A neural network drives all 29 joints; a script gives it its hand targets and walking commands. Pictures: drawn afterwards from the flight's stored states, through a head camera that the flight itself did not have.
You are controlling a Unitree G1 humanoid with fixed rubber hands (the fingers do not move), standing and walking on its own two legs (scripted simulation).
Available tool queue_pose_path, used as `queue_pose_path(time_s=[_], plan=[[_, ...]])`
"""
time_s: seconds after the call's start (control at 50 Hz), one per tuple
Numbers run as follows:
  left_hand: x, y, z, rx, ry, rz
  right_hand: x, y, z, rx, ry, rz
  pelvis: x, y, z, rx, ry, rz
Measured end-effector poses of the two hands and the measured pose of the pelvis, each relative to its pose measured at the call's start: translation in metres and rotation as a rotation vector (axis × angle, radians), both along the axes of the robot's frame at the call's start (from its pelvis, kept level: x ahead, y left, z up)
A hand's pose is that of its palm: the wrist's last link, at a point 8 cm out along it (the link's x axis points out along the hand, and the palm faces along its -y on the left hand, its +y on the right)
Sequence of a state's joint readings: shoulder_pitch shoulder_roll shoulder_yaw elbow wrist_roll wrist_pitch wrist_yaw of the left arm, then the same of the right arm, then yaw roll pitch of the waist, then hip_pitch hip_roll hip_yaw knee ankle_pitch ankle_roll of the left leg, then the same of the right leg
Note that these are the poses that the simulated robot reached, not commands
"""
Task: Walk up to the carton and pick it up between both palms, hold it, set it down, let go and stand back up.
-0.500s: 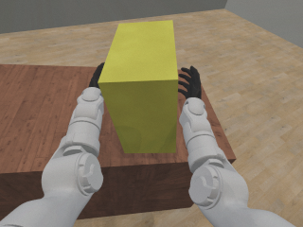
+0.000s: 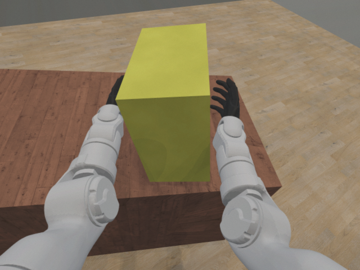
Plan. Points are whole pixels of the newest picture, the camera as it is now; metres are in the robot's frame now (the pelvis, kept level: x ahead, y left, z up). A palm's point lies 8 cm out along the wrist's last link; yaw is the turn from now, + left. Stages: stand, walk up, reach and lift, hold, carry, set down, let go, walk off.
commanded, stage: set down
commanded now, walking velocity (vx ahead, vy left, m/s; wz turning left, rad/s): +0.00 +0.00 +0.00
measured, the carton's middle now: (176, 105) +0.50 -0.01 +0.08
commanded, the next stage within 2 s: none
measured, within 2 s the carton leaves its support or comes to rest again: neither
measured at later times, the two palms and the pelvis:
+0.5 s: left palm (122, 109) +0.47 +0.12 +0.08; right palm (227, 122) +0.42 -0.13 +0.10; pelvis +0.01 +0.00 +0.00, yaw -1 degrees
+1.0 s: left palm (124, 113) +0.47 +0.12 +0.07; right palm (227, 130) +0.41 -0.13 +0.09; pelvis +0.00 +0.00 +0.00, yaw -2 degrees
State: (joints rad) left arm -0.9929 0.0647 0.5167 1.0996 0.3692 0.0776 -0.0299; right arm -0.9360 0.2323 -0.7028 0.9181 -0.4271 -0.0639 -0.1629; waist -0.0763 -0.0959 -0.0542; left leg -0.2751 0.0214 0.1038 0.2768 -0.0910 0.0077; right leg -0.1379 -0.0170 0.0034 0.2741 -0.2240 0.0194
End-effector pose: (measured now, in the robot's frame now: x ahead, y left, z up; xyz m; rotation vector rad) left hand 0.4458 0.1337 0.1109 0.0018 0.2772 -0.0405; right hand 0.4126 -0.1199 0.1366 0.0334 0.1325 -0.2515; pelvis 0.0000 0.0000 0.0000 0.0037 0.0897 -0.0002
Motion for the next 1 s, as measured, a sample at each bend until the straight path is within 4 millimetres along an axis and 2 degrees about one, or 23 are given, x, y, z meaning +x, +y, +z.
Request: queue_pose_path(time_s=[0.38, 0.56, 1.0], plan=[[0.016, -0.006, -0.022, -0.002, 0.035, -0.024, 0.007, -0.006, -0.029, -0.014, 0.052, -0.02, 0.006, -0.003, -0.001, 0.003, 0.078, -0.009], [0.022, -0.01, -0.028, -0.009, 0.029, -0.032, 0.01, -0.009, -0.036, -0.029, 0.054, -0.032, 0.009, -0.003, -0.001, 0.0, 0.116, -0.014], [0.02, -0.015, -0.037, -0.018, 0.009, -0.041, 0.001, -0.013, -0.052, -0.048, 0.058, -0.048, 0.001, -0.001, -0.001, -0.002, 0.123, -0.026]])
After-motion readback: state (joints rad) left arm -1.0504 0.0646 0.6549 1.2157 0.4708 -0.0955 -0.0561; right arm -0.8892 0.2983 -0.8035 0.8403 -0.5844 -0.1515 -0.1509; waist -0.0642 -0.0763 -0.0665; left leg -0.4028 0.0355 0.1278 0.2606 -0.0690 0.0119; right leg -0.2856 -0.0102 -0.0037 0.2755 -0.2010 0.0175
